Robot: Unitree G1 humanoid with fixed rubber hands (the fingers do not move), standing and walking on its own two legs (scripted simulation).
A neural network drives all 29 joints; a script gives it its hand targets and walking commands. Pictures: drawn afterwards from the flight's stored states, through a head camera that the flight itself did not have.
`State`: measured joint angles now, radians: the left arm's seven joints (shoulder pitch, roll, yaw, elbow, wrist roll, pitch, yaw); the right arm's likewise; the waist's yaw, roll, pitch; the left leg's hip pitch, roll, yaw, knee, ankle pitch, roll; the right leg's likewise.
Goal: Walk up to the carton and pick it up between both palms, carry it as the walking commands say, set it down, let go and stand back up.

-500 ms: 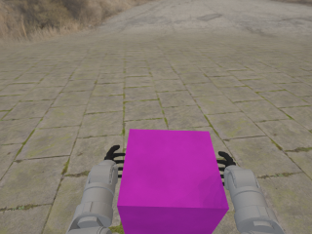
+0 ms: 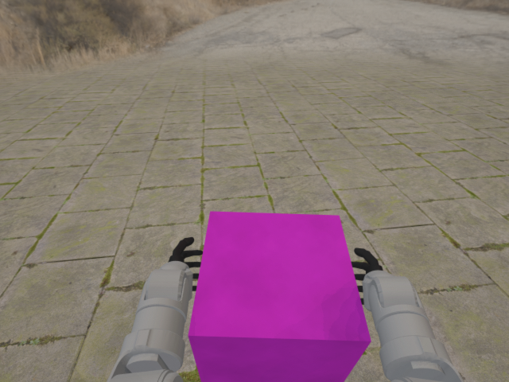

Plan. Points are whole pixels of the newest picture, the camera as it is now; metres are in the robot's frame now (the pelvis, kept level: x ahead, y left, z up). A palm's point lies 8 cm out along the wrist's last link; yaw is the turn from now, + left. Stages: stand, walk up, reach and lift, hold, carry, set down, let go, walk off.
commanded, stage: hold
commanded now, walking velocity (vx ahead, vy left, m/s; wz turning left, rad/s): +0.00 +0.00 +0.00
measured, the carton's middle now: (272, 297) +0.32 +0.01 -0.02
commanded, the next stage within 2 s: carry in 0.36 s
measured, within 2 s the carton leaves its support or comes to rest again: neither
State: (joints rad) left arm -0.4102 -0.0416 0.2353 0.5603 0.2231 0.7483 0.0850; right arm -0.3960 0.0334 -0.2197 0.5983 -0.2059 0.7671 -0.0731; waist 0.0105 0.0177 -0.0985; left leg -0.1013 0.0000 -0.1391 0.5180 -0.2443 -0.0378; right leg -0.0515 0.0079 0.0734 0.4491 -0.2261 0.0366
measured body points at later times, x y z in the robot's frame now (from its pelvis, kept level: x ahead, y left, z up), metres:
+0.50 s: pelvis +0.00 +0.00 +0.00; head -0.09 +0.00 +0.44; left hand +0.31 +0.17 +0.06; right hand +0.30 -0.17 +0.04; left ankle +0.04 +0.14 -0.74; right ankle +0.03 -0.15 -0.74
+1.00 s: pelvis -0.01 -0.02 -0.01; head +0.03 -0.03 +0.44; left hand +0.33 +0.13 +0.07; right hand +0.29 -0.21 +0.05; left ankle +0.03 +0.14 -0.72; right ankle +0.03 -0.13 -0.74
